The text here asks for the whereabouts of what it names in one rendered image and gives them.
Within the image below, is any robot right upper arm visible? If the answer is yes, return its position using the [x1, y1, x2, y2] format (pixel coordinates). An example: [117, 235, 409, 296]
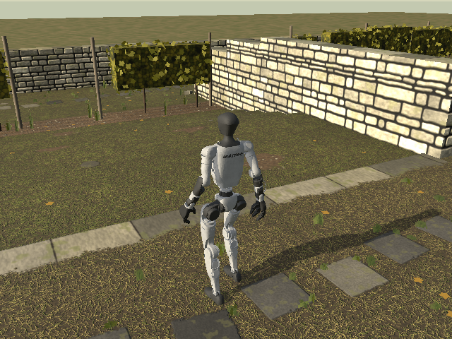
[240, 141, 261, 178]

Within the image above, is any right robot forearm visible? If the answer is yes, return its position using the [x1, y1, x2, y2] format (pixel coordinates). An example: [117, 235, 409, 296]
[253, 174, 265, 202]

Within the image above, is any right robot foot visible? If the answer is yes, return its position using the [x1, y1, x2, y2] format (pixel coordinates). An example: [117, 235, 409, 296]
[223, 265, 242, 282]

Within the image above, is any robot right hand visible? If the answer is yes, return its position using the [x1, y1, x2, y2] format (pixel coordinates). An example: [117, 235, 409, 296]
[250, 200, 267, 221]

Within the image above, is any left robot forearm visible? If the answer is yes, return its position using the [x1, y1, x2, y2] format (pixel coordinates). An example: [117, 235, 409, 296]
[184, 177, 205, 209]

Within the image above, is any robot left hand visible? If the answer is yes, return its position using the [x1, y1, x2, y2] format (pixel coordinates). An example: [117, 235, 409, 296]
[179, 205, 196, 224]

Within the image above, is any robot head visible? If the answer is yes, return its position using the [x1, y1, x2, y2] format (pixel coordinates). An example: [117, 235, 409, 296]
[217, 112, 240, 148]

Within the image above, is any robot left upper arm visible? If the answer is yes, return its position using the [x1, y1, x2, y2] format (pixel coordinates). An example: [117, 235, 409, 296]
[200, 145, 217, 186]

